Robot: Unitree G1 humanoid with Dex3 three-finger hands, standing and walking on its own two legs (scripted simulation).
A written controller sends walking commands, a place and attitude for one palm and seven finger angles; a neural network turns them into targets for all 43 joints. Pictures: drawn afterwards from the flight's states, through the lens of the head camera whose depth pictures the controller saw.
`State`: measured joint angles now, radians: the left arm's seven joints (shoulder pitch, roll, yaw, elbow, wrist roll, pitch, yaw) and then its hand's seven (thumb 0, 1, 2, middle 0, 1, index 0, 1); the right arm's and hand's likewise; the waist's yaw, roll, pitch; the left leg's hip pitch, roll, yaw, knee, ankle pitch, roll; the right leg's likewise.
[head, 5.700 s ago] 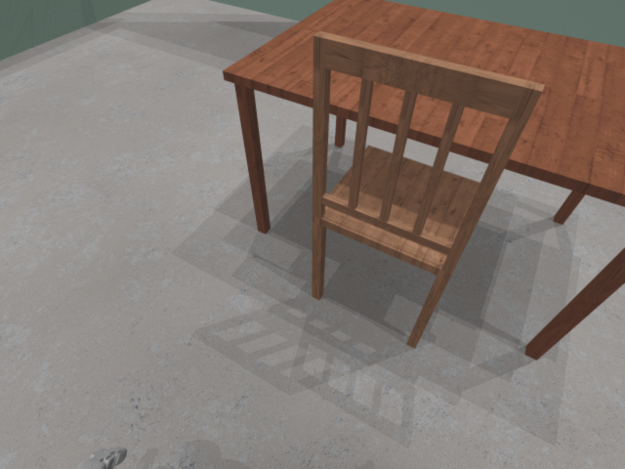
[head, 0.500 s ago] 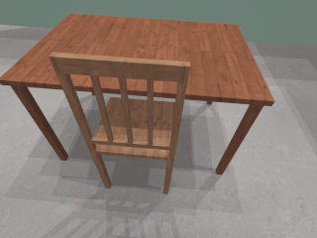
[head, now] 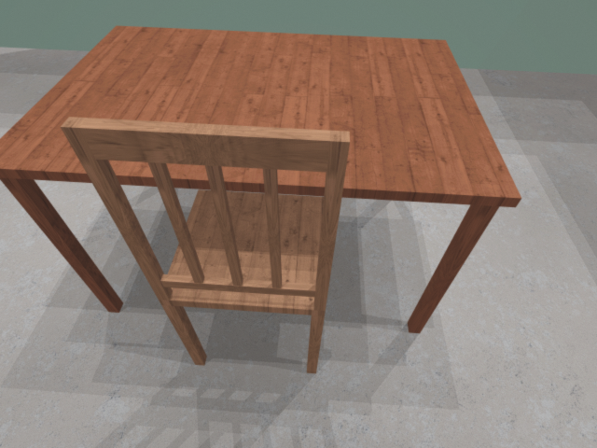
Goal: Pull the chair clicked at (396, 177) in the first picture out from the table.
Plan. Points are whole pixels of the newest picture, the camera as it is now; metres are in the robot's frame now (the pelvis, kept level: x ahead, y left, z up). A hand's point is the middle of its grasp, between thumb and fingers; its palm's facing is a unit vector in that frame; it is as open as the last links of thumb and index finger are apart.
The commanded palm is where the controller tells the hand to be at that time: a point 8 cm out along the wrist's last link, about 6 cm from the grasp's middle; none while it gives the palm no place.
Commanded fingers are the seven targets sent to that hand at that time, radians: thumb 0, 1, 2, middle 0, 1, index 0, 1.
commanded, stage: look again from close up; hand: left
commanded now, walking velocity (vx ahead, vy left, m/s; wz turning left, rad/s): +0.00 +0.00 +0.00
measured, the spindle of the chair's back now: (227, 233) +0.49 +0.17 -0.06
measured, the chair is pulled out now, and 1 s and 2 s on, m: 0.00 0.00 0.00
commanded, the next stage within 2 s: raise the hand toward the chair's back in 0.52 s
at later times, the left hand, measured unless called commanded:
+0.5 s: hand out of the picture +0.01 +0.16 -0.17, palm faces +0.02 -0.98 -0.20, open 7.3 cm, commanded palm none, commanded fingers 0.00 0.90 0.90 -0.20 -0.30 -0.20 -0.30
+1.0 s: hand (214, 406) +0.19 +0.13 -0.05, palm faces -0.09 -1.00 +0.00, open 8.8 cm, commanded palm +0.15 +0.21 -0.07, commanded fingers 0.00 0.43 0.70 -0.15 -0.23 -0.15 -0.23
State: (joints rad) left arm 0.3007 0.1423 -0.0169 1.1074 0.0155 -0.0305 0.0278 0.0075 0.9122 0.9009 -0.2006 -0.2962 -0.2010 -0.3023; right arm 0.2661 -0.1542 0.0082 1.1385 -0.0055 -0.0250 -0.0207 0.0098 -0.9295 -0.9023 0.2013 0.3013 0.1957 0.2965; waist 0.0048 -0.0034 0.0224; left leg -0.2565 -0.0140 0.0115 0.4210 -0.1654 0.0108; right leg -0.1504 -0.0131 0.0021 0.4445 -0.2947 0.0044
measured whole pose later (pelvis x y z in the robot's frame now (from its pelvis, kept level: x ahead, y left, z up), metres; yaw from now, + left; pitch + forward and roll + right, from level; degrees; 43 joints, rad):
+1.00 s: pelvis -0.02 -0.03 -0.08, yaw +1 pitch +12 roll +1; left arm 0.34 0.16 0.11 0.20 -0.24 -0.53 -0.37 0.01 0.67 0.79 -0.18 -0.26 -0.18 -0.26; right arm 0.11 -0.26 -0.08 0.55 0.02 -0.24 -0.03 0.01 -0.91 -0.90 0.20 0.30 0.20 0.30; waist 0.00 -0.01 -0.16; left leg -0.87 0.01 -0.02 1.06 -0.42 -0.04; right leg -0.76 0.01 -0.03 1.12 -0.58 -0.04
